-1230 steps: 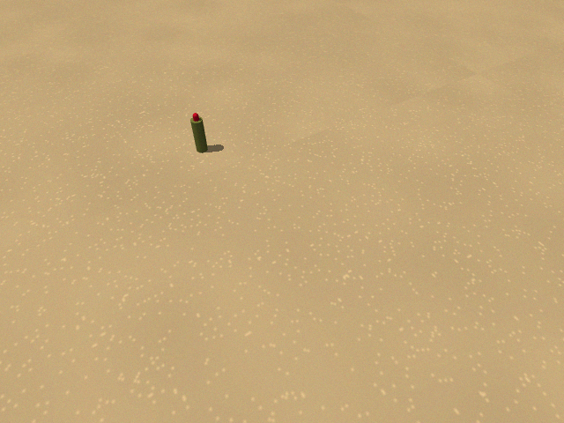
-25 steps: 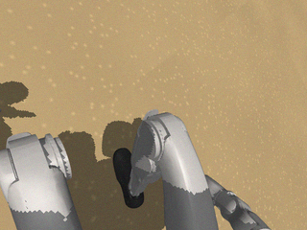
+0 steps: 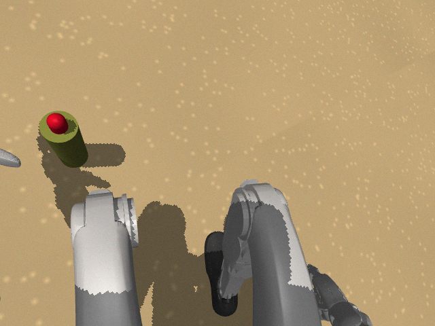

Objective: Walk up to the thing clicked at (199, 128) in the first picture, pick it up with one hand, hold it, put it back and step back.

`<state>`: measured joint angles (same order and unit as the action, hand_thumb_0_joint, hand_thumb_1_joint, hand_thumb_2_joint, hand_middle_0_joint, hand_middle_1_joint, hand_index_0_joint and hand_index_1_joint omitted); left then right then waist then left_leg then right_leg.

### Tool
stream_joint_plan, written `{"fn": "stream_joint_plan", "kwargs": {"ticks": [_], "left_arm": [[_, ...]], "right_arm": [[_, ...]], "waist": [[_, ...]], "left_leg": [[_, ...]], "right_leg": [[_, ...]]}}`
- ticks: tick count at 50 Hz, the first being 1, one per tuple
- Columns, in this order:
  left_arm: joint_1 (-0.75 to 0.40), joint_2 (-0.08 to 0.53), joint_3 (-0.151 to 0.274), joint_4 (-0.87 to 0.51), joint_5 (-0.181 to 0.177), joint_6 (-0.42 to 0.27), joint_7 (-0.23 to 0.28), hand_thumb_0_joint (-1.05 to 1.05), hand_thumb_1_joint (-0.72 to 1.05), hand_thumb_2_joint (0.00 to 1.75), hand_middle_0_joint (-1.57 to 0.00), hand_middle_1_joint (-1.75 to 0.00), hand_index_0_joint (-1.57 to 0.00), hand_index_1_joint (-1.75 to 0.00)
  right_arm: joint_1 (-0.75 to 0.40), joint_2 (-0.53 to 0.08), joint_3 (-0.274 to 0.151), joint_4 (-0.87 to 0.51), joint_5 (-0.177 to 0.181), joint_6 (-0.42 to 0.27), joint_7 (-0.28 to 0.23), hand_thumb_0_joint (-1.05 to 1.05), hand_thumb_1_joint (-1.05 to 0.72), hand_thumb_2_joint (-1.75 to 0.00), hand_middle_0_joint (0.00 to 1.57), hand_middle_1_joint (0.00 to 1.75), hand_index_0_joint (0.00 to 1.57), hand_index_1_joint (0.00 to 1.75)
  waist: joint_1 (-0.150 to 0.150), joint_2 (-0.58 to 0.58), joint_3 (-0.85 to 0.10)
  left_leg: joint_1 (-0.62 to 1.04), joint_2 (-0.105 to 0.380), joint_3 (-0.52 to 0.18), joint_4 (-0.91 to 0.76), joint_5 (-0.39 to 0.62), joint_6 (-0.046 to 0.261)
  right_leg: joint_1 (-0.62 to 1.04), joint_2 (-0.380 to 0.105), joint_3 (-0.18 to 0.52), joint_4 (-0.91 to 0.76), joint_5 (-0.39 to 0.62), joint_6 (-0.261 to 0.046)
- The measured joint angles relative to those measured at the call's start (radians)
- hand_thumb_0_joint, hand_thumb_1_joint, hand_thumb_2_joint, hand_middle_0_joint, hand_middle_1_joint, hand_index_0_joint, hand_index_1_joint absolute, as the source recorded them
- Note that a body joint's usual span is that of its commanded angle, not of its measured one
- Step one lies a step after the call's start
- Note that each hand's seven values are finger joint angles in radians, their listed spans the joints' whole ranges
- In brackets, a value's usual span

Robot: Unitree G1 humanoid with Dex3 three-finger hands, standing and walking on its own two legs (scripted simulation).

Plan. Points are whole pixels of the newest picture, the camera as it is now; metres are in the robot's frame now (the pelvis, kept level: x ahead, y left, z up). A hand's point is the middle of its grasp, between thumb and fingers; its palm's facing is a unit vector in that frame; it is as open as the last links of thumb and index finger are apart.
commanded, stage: home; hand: left
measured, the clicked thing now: (66, 140) +0.45 +0.26 -0.22
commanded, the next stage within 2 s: none
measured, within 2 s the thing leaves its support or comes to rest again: neither
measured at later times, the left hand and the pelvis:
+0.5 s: hand out of the picture +0.32 +0.31 +0.10, palm faces +0.25 -0.86 -0.45, open 17.3 cm; pelvis +0.03 -0.01 +0.19, yaw +7 degrees
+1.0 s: hand out of the picture +0.25 +0.22 +0.29, palm faces +0.25 -0.91 -0.33, open 17.6 cm; pelvis +0.09 +0.00 +0.36, yaw +10 degrees
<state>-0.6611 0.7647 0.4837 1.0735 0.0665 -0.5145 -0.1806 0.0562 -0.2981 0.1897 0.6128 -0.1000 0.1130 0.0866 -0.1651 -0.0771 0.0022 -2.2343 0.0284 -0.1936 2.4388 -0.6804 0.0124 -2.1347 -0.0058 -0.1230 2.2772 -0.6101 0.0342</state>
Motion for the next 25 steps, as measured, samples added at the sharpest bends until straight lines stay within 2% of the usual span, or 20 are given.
{"fn": "stream_joint_plan", "kwargs": {"ticks": [4,7,10,14,17,21,25], "left_arm": [[0.032,0.006,0.015,-0.057,0.042,0.109,0.043,-0.02,-0.51,0.05,-0.07,-0.07,-0.08,-0.06],[0.059,0.008,0.014,-0.085,0.047,0.18,0.079,-0.02,-0.51,0.06,-0.07,-0.07,-0.07,-0.06],[0.102,-0.018,-0.012,-0.135,0.041,0.249,0.11,-0.02,-0.51,0.06,-0.07,-0.07,-0.06,-0.06],[0.196,-0.101,-0.071,-0.262,0.025,0.343,0.145,-0.01,-0.51,0.06,-0.06,-0.06,-0.06,-0.06],[0.3,-0.182,-0.118,-0.402,0.012,0.405,0.168,-0.01,-0.51,0.07,-0.06,-0.06,-0.06,-0.06],[0.431,-0.267,-0.168,-0.548,-0.001,0.466,0.202,-0.01,-0.51,0.07,-0.06,-0.06,-0.06,-0.06],[0.521,-0.311,-0.198,-0.609,-0.017,0.509,0.242,-0.01,-0.51,0.07,-0.07,-0.06,-0.06,-0.06]], "right_arm": [[0.03,0.019,-0.044,0.002,0.034,0.028,-0.017,0.01,-0.91,-0.91,0.2,0.31,0.2,0.3],[0.05,0.027,-0.081,0.003,0.055,0.04,-0.029,0.01,-0.91,-0.91,0.21,0.31,0.2,0.3],[0.064,0.028,-0.115,0.001,0.075,0.046,-0.039,0.01,-0.91,-0.91,0.21,0.31,0.2,0.3],[0.068,0.026,-0.148,-0.011,0.102,0.047,-0.051,0.01,-0.9,-0.91,0.2,0.31,0.2,0.3],[0.064,0.031,-0.164,-0.029,0.124,0.047,-0.069,0.01,-0.9,-0.91,0.2,0.31,0.2,0.3],[0.056,0.043,-0.172,-0.053,0.146,0.031,-0.103,0.01,-0.9,-0.91,0.2,0.31,0.2,0.3],[0.056,0.054,-0.175,-0.073,0.152,0.007,-0.138,0.01,-0.9,-0.91,0.2,0.31,0.2,0.3]], "waist": [[0.017,0.029,-0.052],[0.035,0.051,-0.088],[0.063,0.071,-0.115],[0.095,0.088,-0.137],[0.107,0.091,-0.148],[0.107,0.085,-0.156],[0.101,0.079,-0.167]], "left_leg": [[0.025,0.0,0.035,-0.067,0.001,-0.001],[0.053,0.003,0.06,-0.12,0.001,-0.002],[0.094,0.008,0.08,-0.181,0.003,-0.003],[0.173,0.014,0.1,-0.281,0.008,-0.005],[0.258,0.02,0.11,-0.371,0.012,-0.009],[0.4,0.024,0.119,-0.505,0.019,-0.018],[0.551,0.025,0.123,-0.641,0.033,-0.027]], "right_leg": [[0.009,-0.01,0.026,-0.04,-0.01,-0.001],[0.023,-0.014,0.045,-0.075,-0.014,0.0],[0.052,-0.014,0.059,-0.123,-0.015,-0.002],[0.118,-0.014,0.07,-0.21,-0.011,-0.003],[0.195,-0.012,0.073,-0.293,-0.007,-0.006],[0.33,-0.011,0.072,-0.416,-0.002,-0.016],[0.479,-0.013,0.067,-0.543,0.004,-0.025]]}}
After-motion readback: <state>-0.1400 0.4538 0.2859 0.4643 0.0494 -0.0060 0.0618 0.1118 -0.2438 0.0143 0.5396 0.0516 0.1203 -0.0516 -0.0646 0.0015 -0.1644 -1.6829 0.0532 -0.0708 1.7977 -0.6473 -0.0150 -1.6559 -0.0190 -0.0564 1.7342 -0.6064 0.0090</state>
